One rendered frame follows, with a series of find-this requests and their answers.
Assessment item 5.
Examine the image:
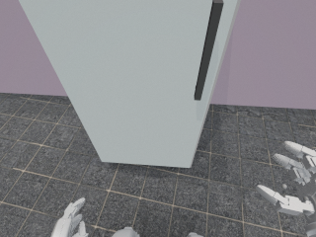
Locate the handle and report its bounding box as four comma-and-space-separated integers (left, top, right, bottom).
194, 0, 224, 101

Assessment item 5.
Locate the robot right forearm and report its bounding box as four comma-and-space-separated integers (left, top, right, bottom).
305, 221, 316, 237

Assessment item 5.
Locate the robot left hand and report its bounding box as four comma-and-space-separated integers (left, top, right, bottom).
50, 197, 89, 237

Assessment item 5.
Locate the robot right hand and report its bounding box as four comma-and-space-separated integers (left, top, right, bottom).
255, 141, 316, 224

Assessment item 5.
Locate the fridge door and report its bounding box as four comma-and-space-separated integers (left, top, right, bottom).
19, 0, 238, 168

